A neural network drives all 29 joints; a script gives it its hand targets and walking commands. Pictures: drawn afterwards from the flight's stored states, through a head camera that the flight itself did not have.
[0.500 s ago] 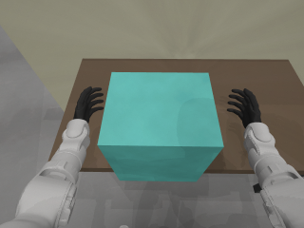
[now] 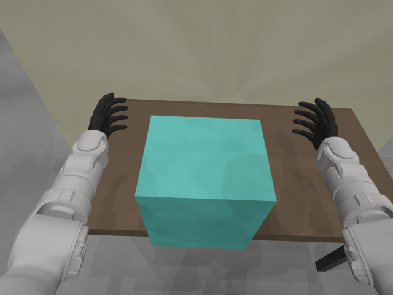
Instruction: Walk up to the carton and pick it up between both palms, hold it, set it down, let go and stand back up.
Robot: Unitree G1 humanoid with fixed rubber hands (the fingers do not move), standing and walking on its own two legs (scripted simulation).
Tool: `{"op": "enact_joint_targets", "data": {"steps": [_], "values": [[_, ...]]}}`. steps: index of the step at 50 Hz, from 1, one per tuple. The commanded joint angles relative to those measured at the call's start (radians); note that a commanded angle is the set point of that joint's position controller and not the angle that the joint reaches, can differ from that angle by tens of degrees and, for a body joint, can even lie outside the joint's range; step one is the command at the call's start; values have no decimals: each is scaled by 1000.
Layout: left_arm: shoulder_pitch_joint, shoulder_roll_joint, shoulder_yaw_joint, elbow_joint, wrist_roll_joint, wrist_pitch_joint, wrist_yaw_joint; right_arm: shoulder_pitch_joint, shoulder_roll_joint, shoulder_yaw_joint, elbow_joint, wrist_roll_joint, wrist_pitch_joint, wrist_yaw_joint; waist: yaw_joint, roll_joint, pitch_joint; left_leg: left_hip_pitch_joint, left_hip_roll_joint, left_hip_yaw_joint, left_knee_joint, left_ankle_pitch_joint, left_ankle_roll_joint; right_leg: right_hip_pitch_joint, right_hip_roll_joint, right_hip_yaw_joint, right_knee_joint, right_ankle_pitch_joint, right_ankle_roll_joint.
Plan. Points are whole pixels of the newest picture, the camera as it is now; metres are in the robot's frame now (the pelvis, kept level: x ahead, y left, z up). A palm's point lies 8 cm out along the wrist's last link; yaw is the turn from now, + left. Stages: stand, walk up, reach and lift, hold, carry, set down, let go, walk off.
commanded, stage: set down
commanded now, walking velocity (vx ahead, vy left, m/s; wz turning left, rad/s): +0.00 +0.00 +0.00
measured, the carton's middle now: (202, 187) +0.40 +0.01 -0.06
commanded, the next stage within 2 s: none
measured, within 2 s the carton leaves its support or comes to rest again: neither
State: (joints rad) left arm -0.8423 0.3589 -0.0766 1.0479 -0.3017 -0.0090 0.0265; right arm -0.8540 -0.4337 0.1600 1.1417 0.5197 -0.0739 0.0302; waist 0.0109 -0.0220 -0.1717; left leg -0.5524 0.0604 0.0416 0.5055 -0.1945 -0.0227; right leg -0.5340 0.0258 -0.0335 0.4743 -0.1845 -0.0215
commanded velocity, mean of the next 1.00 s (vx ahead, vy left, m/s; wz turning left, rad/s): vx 0.00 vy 0.00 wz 0.00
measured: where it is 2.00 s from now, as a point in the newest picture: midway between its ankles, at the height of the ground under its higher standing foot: outside the picture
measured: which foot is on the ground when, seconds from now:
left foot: down 0.00-1.00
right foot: down 0.00-1.00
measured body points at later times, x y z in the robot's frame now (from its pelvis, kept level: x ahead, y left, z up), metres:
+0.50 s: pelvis +0.03 +0.00 +0.02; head +0.05 +0.02 +0.46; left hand +0.40 +0.24 +0.09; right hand +0.42 -0.22 +0.10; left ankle +0.02 +0.13 -0.73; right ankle +0.02 -0.10 -0.73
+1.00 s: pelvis +0.02 +0.01 +0.01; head +0.03 +0.01 +0.46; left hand +0.33 +0.24 +0.03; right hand +0.34 -0.23 +0.03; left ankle +0.02 +0.13 -0.73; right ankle +0.02 -0.10 -0.73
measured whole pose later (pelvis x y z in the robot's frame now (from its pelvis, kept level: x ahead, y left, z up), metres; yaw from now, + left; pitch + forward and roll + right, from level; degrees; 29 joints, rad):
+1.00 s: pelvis +0.02 +0.01 +0.01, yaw +0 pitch +3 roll +0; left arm -0.21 0.25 0.02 0.59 -0.20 -0.08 0.01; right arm -0.21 -0.32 0.03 0.69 0.35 -0.18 0.04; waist 0.01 -0.01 -0.04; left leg -0.23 0.04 0.05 0.37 -0.19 -0.01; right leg -0.22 0.01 -0.02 0.36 -0.19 -0.01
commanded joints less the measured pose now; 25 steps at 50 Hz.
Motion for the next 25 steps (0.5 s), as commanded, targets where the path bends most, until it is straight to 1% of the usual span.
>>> {"op": "enact_joint_targets", "data": {"steps": [1,2,4,5,6,10,11,12,13,15,16,18,20,21,22,23,24,25], "values": [[-437,153,52,-229,3,14,1,-420,-201,-40,-201,6,0,1,13,19,-480,384,-59,-19,-18,265,4,161,25,14,-80,192,53],[-420,155,59,-246,6,32,-1,-416,-208,-43,-219,4,10,-1,15,4,-478,399,-59,-20,-25,275,6,180,27,16,-88,208,55],[-397,149,65,-279,14,68,0,-398,-213,-46,-240,2,33,-5,6,11,-462,436,-60,-23,-41,296,6,202,30,15,-100,236,56],[-387,159,80,-309,18,82,-1,-387,-217,-48,-268,1,40,-7,17,13,-479,455,-61,-19,-45,308,9,216,28,16,-107,243,57],[-365,154,87,-341,27,100,-1,-375,-208,-47,-294,3,49,-7,23,11,-488,474,-61,-18,-47,341,8,237,30,18,-109,276,60],[-291,152,130,-431,56,172,-2,-333,-212,-70,-363,-18,76,-15,29,-5,-445,515,-65,-17,-68,367,9,291,36,14,-130,309,63],[-277,148,130,-471,55,188,-3,-314,-214,-85,-378,-26,83,-20,19,-5,-423,522,-66,-16,-70,379,7,295,39,12,-133,326,63],[-250,144,148,-484,72,208,-4,-289,-214,-91,-389,-33,91,-23,17,-1,-408,542,-67,-16,-77,382,7,306,37,15,-141,325,62],[-229,138,153,-524,74,222,-8,-272,-202,-98,-417,-34,98,-25,14,-10,-395,555,-66,-16,-81,383,8,311,39,11,-147,328,64],[-175,136,175,-568,92,245,-10,-214,-189,-113,-445,-53,109,-30,11,-8,-363,565,-69,-10,-95,372,11,344,38,16,-160,318,65],[-139,124,170,-578,95,254,-15,-184,-178,-120,-455,-59,114,-33,2,-9,-320,564,-72,-6,-103,369,12,343,37,18,-167,321,65],[-79,110,187,-590,112,268,-22,-125,-169,-137,-450,-76,121,-33,-3,-2,-270,568,-71,-13,-117,360,10,352,34,15,-175,303,59],[-4,94,192,-631,117,260,-33,-56,-142,-139,-513,-89,110,-37,-1,-7,-265,573,-72,-11,-122,366,13,383,30,21,-176,322,65],[22,91,199,-670,129,251,-33,-29,-146,-164,-544,-106,97,-41,-10,-1,-277,575,-75,-8,-121,382,6,393,33,17,-174,338,64],[56,90,208,-697,134,234,-34,8,-127,-160,-571,-107,84,-42,-4,4,-282,581,-77,-6,-115,398,5,403,31,24,-173,358,65],[69,88,211,-722,133,221,-36,24,-133,-171,-610,-115,68,-43,-7,2,-296,584,-80,-5,-109,421,1,421,33,17,-165,388,66],[82,90,216,-757,134,204,-33,38,-131,-181,-637,-121,53,-43,-7,18,-308,582,-80,-5,-105,435,-4,424,32,20,-158,401,63],[105,77,205,-762,129,187,-32,64,-122,-186,-646,-122,40,-42,-13,25,-289,583,-79,-12,-103,433,-6,415,31,19,-158,389,59]]}}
